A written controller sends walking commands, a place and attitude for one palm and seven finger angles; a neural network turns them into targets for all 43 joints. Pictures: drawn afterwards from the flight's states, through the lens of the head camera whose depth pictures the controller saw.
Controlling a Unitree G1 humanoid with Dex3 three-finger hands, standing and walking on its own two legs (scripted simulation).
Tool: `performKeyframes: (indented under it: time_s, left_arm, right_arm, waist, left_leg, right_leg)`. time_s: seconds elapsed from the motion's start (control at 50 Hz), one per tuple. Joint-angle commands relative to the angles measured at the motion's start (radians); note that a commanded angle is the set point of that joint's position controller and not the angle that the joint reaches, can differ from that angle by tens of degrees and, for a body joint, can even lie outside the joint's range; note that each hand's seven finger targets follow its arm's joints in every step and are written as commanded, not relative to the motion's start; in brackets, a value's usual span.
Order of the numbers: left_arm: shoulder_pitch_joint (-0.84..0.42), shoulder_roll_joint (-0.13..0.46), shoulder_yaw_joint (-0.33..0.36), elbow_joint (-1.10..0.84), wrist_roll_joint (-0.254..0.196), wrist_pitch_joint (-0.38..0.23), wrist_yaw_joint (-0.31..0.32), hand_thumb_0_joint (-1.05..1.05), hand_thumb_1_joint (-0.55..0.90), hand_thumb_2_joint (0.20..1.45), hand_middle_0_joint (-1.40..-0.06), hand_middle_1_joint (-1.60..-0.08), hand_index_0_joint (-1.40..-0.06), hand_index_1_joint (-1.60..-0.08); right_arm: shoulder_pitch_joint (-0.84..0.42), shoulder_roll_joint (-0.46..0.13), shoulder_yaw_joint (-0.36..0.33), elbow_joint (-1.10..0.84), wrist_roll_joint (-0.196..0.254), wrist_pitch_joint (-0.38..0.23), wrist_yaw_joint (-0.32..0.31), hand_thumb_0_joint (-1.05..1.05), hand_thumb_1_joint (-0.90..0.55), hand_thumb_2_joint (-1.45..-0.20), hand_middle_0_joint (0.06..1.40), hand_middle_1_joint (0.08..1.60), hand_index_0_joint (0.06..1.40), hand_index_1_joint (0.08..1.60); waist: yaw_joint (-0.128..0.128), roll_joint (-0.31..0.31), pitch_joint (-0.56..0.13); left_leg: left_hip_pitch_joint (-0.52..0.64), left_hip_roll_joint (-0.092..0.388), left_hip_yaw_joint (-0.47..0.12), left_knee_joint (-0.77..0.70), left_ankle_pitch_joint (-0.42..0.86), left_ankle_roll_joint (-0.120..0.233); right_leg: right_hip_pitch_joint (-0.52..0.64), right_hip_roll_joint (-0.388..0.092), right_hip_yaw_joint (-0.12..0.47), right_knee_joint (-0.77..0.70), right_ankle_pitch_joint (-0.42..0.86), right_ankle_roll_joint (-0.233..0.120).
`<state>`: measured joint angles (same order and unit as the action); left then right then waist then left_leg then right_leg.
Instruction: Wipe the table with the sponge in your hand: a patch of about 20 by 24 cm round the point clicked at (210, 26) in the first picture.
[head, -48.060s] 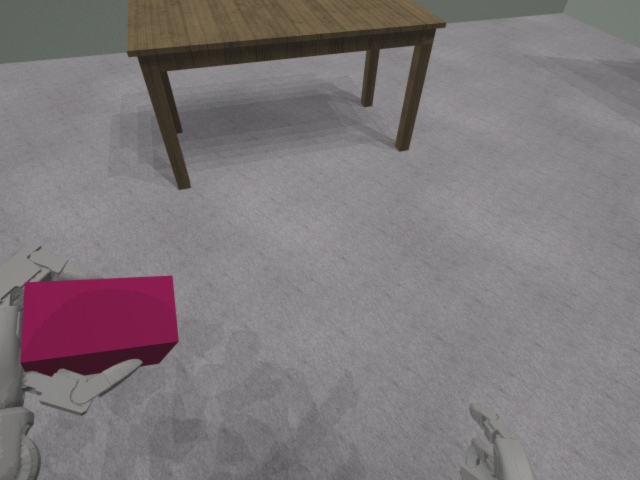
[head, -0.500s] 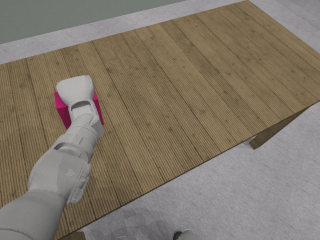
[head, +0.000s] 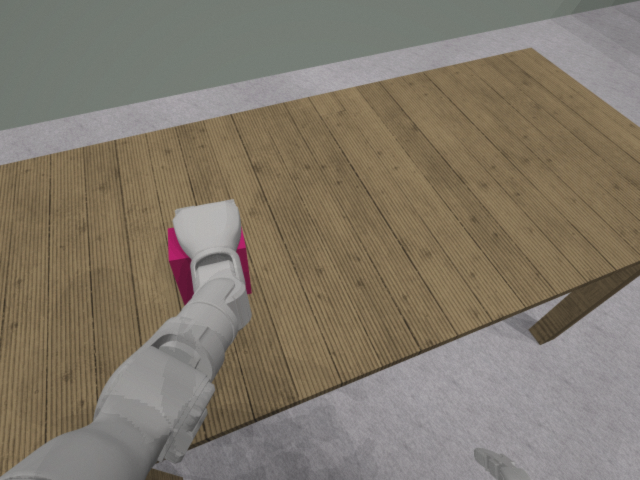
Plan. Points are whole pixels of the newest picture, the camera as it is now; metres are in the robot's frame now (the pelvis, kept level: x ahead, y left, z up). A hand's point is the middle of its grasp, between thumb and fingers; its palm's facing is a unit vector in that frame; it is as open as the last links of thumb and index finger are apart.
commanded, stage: wipe back along the third lane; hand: left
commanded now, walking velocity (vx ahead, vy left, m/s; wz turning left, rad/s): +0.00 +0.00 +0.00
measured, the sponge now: (213, 270) +0.41 +0.18 -0.04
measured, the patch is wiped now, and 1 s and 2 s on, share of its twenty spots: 1.00 1.00 1.00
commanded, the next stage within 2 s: slide back across to the middle lane in 1.54 s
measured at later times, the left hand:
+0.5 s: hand (224, 272) +0.39 +0.15 +0.00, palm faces -0.08 +0.00 -1.00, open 10.3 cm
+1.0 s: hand (227, 299) +0.35 +0.14 +0.00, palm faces -0.05 -0.03 -1.00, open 10.3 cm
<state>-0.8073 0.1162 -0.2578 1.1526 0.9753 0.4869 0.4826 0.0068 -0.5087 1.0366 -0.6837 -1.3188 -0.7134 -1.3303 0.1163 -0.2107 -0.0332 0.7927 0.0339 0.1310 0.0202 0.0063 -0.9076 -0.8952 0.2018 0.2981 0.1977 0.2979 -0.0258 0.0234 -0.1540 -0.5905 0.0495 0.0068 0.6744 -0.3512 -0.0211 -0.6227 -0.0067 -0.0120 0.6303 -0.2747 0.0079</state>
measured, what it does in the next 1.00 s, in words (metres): stands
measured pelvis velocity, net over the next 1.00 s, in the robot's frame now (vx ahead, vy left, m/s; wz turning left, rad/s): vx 0.00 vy -0.01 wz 0.01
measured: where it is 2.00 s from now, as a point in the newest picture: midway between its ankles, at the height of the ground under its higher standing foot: outside the picture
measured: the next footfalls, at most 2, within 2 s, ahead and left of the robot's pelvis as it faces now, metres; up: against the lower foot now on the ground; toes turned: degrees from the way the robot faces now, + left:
none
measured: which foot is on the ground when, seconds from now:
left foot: down 0.00-1.00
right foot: down 0.00-1.00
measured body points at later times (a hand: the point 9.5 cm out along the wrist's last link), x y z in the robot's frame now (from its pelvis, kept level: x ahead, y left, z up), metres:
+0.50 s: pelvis +0.00 -0.01 +0.01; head +0.04 -0.02 +0.46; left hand +0.39 +0.15 +0.05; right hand +0.13 -0.25 -0.13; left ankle -0.02 +0.13 -0.72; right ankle +0.01 -0.13 -0.72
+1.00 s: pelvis +0.00 -0.01 +0.01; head +0.01 -0.01 +0.46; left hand +0.35 +0.14 +0.05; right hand +0.20 -0.22 -0.10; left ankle -0.02 +0.13 -0.72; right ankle +0.01 -0.13 -0.72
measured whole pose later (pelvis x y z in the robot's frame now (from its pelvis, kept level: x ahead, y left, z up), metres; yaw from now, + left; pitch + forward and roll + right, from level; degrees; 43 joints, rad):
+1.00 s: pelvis +0.00 -0.01 +0.01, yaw +1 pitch +8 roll +0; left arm -0.50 0.02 -0.41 0.85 1.00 0.55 0.46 0.00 -0.50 1.04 -0.67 -1.33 -0.70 -1.34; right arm 0.04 -0.20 -0.03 0.75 0.05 0.17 0.03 0.01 -0.91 -0.90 0.20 0.30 0.20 0.30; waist 0.05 0.02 -0.14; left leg -0.43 0.04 0.01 0.61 -0.33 -0.03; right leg -0.47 -0.02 -0.01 0.60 -0.28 0.00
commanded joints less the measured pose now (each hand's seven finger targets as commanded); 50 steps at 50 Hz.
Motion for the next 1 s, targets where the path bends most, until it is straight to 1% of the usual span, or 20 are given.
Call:
performKeyframes:
  time_s: [0.0, 0.06, 0.12, 0.16, 0.18, 0.24, 0.3, 0.36, 0.44, 0.54, 0.56, 0.64, 0.72, 0.8, 0.82, 0.84, 0.9, 0.92, 0.94, 0.98]
  left_arm:
    - [-0.222, 0.007, -0.019, -0.063, 0.009, -0.007, -0.021, 0.000, 0.100, 1.300, -1.200, -1.600, -1.200, -1.600]
    - [-0.193, 0.020, 0.000, -0.067, 0.004, -0.010, -0.019, 0.000, 0.100, 1.300, -1.200, -1.600, -1.200, -1.600]
    - [-0.182, -0.025, -0.027, -0.090, 0.000, -0.012, -0.022, 0.000, 0.100, 1.300, -1.200, -1.600, -1.200, -1.600]
    - [-0.169, -0.001, -0.017, -0.084, 0.004, -0.010, -0.021, 0.000, 0.100, 1.300, -1.200, -1.600, -1.200, -1.600]
    - [-0.168, -0.024, -0.038, -0.093, 0.002, -0.010, -0.022, 0.000, 0.100, 1.300, -1.200, -1.600, -1.200, -1.600]
    - [-0.112, 0.005, -0.002, -0.105, -0.010, -0.014, -0.018, 0.000, 0.100, 1.300, -1.200, -1.600, -1.200, -1.600]
    - [-0.091, -0.030, -0.036, -0.118, -0.007, -0.010, -0.019, 0.000, 0.100, 1.300, -1.200, -1.600, -1.200, -1.600]
    - [-0.057, -0.016, -0.025, -0.134, -0.006, -0.006, -0.019, 0.000, 0.100, 1.300, -1.200, -1.600, -1.200, -1.600]
    - [-0.060, -0.034, -0.047, -0.160, -0.010, 0.000, -0.024, 0.000, 0.100, 1.300, -1.200, -1.600, -1.200, -1.600]
    - [-0.009, -0.026, -0.038, -0.188, -0.011, 0.002, -0.024, 0.000, 0.100, 1.300, -1.200, -1.600, -1.200, -1.600]
    - [0.038, -0.021, -0.031, -0.190, -0.013, 0.005, -0.026, 0.000, 0.100, 1.300, -1.200, -1.600, -1.200, -1.600]
    - [0.036, -0.057, -0.082, -0.237, 0.002, 0.017, -0.035, 0.000, 0.100, 1.300, -1.200, -1.600, -1.200, -1.600]
    - [0.129, -0.055, -0.069, -0.272, 0.001, 0.028, -0.040, 0.000, 0.100, 1.300, -1.200, -1.600, -1.200, -1.600]
    - [0.168, -0.127, -0.156, -0.325, 0.006, 0.039, -0.051, 0.000, 0.100, 1.300, -1.200, -1.600, -1.200, -1.600]
    - [0.177, -0.113, -0.135, -0.339, -0.001, 0.042, -0.053, 0.000, 0.100, 1.300, -1.200, -1.600, -1.200, -1.600]
    - [0.151, -0.105, -0.142, -0.351, 0.006, 0.041, -0.051, 0.000, 0.100, 1.300, -1.200, -1.600, -1.200, -1.600]
    - [0.142, -0.123, -0.166, -0.346, 0.013, 0.056, -0.055, 0.000, 0.100, 1.300, -1.200, -1.600, -1.200, -1.600]
    - [0.124, -0.089, -0.129, -0.349, 0.014, 0.058, -0.054, 0.000, 0.100, 1.300, -1.200, -1.600, -1.200, -1.600]
    - [0.111, -0.115, -0.161, -0.347, 0.016, 0.059, -0.054, 0.000, 0.100, 1.300, -1.200, -1.600, -1.200, -1.600]
    - [0.106, -0.106, -0.154, -0.340, 0.015, 0.060, -0.055, 0.000, 0.100, 1.300, -1.200, -1.600, -1.200, -1.600]
  right_arm:
    - [0.003, -0.138, -0.038, -0.089, -0.001, -0.017, -0.014, 0.000, -0.900, -0.900, 0.200, 0.300, 0.200, 0.300]
    - [-0.002, -0.139, -0.039, -0.091, -0.001, -0.017, -0.018, 0.000, -0.900, -0.900, 0.200, 0.300, 0.200, 0.300]
    - [-0.022, -0.130, -0.042, -0.098, 0.002, -0.018, -0.018, 0.000, -0.900, -0.900, 0.200, 0.300, 0.200, 0.300]
    - [-0.017, -0.133, -0.041, -0.093, 0.002, -0.017, -0.019, 0.000, -0.900, -0.900, 0.200, 0.300, 0.200, 0.300]
    - [-0.023, -0.131, -0.039, -0.096, 0.003, -0.017, -0.018, 0.000, -0.900, -0.900, 0.200, 0.300, 0.200, 0.300]
    - [-0.029, -0.133, -0.040, -0.099, 0.003, -0.019, -0.021, 0.000, -0.900, -0.900, 0.200, 0.300, 0.200, 0.300]
    - [-0.045, -0.127, -0.037, -0.106, 0.006, -0.020, -0.019, 0.000, -0.900, -0.900, 0.200, 0.300, 0.200, 0.300]
    - [-0.055, -0.128, -0.039, -0.112, 0.008, -0.020, -0.016, 0.000, -0.900, -0.900, 0.200, 0.300, 0.200, 0.300]
    - [-0.076, -0.126, -0.037, -0.118, 0.013, -0.021, -0.017, 0.000, -0.900, -0.900, 0.200, 0.300, 0.200, 0.300]
    - [-0.093, -0.125, -0.036, -0.129, 0.013, -0.021, -0.017, 0.000, -0.900, -0.900, 0.200, 0.300, 0.200, 0.300]
    - [-0.096, -0.125, -0.036, -0.135, 0.013, -0.021, -0.016, 0.000, -0.900, -0.900, 0.200, 0.300, 0.200, 0.300]
    - [-0.119, -0.122, -0.033, -0.149, 0.016, -0.014, -0.011, 0.000, -0.900, -0.900, 0.200, 0.300, 0.200, 0.300]
    - [-0.142, -0.124, -0.037, -0.164, 0.015, -0.008, -0.001, 0.000, -0.900, -0.900, 0.200, 0.300, 0.200, 0.300]
    - [-0.164, -0.119, -0.036, -0.180, 0.018, 0.000, 0.011, 0.000, -0.900, -0.900, 0.200, 0.300, 0.200, 0.300]
    - [-0.173, -0.121, -0.038, -0.184, 0.018, 0.002, 0.011, 0.000, -0.900, -0.900, 0.200, 0.300, 0.200, 0.300]
    - [-0.172, -0.122, -0.035, -0.181, 0.018, 0.005, 0.011, 0.000, -0.900, -0.900, 0.200, 0.300, 0.200, 0.300]
    - [-0.179, -0.119, -0.032, -0.178, 0.019, 0.008, 0.013, 0.000, -0.900, -0.900, 0.200, 0.300, 0.200, 0.300]
    - [-0.188, -0.123, -0.032, -0.176, 0.018, 0.009, 0.010, 0.000, -0.900, -0.900, 0.200, 0.300, 0.200, 0.300]
    - [-0.185, -0.118, -0.029, -0.177, 0.018, 0.009, 0.009, 0.000, -0.900, -0.900, 0.200, 0.300, 0.200, 0.300]
    - [-0.189, -0.117, -0.026, -0.178, 0.019, 0.008, 0.005, 0.000, -0.900, -0.900, 0.200, 0.300, 0.200, 0.300]
  waist:
    - [-0.039, -0.087, -0.290]
    - [-0.030, -0.122, -0.296]
    - [-0.024, -0.110, -0.301]
    - [-0.024, -0.115, -0.277]
    - [-0.025, -0.114, -0.274]
    - [-0.006, -0.142, -0.293]
    - [-0.004, -0.127, -0.259]
    - [0.011, -0.126, -0.251]
    - [0.009, -0.136, -0.229]
    - [0.024, -0.132, -0.233]
    - [0.039, -0.147, -0.237]
    - [0.032, -0.120, -0.214]
    - [0.059, -0.139, -0.229]
    - [0.054, -0.121, -0.207]
    - [0.062, -0.143, -0.213]
    - [0.050, -0.131, -0.197]
    - [0.048, -0.124, -0.168]
    - [0.055, -0.123, -0.172]
    - [0.043, -0.119, -0.161]
    - [0.048, -0.116, -0.165]
  left_leg:
    - [0.144, -0.040, 0.051, -0.071, 0.279, 0.030]
    - [0.143, -0.043, 0.049, -0.077, 0.277, 0.031]
    - [0.155, -0.043, 0.051, -0.082, 0.284, 0.030]
    - [0.154, -0.045, 0.053, -0.087, 0.264, 0.029]
    - [0.151, -0.047, 0.055, -0.092, 0.253, 0.030]
    - [0.150, -0.051, 0.058, -0.095, 0.260, 0.031]
    - [0.151, -0.052, 0.062, -0.107, 0.244, 0.029]
    - [0.159, -0.054, 0.061, -0.114, 0.237, 0.029]
    - [0.169, -0.055, 0.059, -0.126, 0.225, 0.029]
    - [0.188, -0.056, 0.062, -0.130, 0.235, 0.029]
    - [0.185, -0.058, 0.061, -0.131, 0.240, 0.028]
    - [0.204, -0.057, 0.058, -0.135, 0.252, 0.026]
    - [0.215, -0.056, 0.051, -0.132, 0.287, 0.024]
    - [0.236, -0.056, 0.054, -0.124, 0.298, 0.024]
    - [0.236, -0.054, 0.047, -0.128, 0.303, 0.025]
    - [0.241, -0.055, 0.049, -0.123, 0.295, 0.025]
    - [0.235, -0.056, 0.044, -0.125, 0.280, 0.023]
    - [0.233, -0.055, 0.038, -0.129, 0.279, 0.022]
    - [0.236, -0.058, 0.042, -0.127, 0.266, 0.025]
    - [0.229, -0.061, 0.042, -0.131, 0.241, 0.023]
  right_leg:
    - [0.239, 0.029, -0.036, -0.052, 0.371, -0.050]
    - [0.263, 0.028, -0.038, -0.055, 0.377, -0.049]
    - [0.268, 0.029, -0.035, -0.064, 0.378, -0.052]
    - [0.267, 0.028, -0.035, -0.071, 0.362, -0.050]
    - [0.268, 0.027, -0.032, -0.075, 0.353, -0.049]
    - [0.312, 0.024, -0.027, -0.078, 0.379, -0.048]
    - [0.298, 0.024, -0.027, -0.088, 0.357, -0.049]
    - [0.304, 0.025, -0.028, -0.095, 0.336, -0.053]
    - [0.299, 0.025, -0.029, -0.106, 0.307, -0.053]
    - [0.315, 0.024, -0.024, -0.109, 0.314, -0.056]
    - [0.332, 0.024, -0.026, -0.107, 0.325, -0.057]
    - [0.310, 0.027, -0.032, -0.105, 0.316, -0.063]
    - [0.334, 0.029, -0.037, -0.096, 0.350, -0.071]
    - [0.316, 0.030, -0.042, -0.088, 0.348, -0.074]
    - [0.326, 0.033, -0.044, -0.091, 0.349, -0.077]
    - [0.313, 0.031, -0.041, -0.090, 0.344, -0.075]
    - [0.291, 0.034, -0.048, -0.085, 0.318, -0.078]
    - [0.291, 0.037, -0.043, -0.089, 0.308, -0.081]
    - [0.284, 0.035, -0.046, -0.089, 0.294, -0.077]
    - [0.281, 0.034, -0.044, -0.092, 0.264, -0.077]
